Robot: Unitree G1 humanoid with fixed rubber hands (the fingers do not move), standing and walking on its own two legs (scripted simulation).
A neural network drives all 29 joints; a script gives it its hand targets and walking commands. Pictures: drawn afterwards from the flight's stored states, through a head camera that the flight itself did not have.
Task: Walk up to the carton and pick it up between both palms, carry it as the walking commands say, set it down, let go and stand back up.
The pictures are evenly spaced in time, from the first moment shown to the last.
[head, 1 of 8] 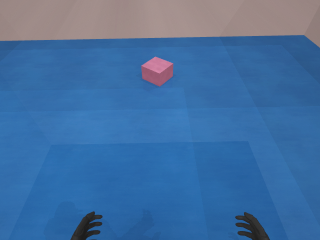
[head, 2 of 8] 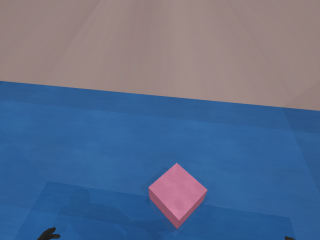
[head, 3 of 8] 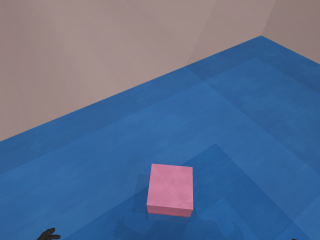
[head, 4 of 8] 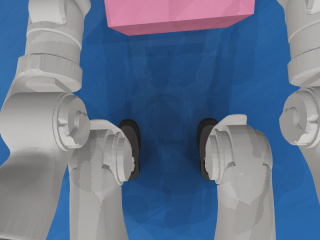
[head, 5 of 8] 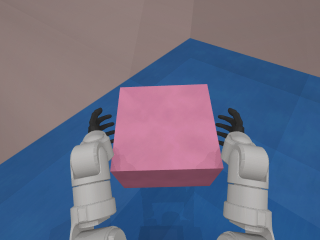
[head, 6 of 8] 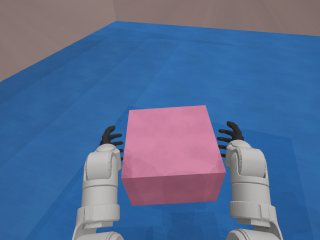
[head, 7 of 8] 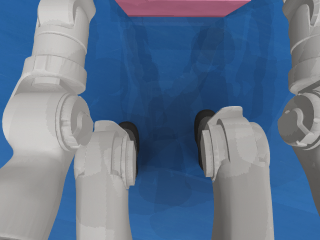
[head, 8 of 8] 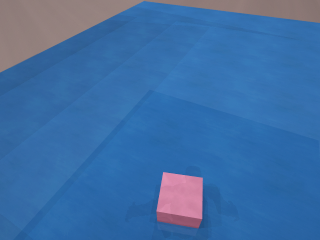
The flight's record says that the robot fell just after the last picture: no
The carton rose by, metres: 0.76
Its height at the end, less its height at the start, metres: +0.00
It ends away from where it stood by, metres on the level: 1.17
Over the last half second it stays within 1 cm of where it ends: yes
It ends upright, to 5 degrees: yes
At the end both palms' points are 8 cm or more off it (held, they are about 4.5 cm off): yes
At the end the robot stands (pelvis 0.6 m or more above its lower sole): yes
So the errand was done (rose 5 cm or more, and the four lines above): yes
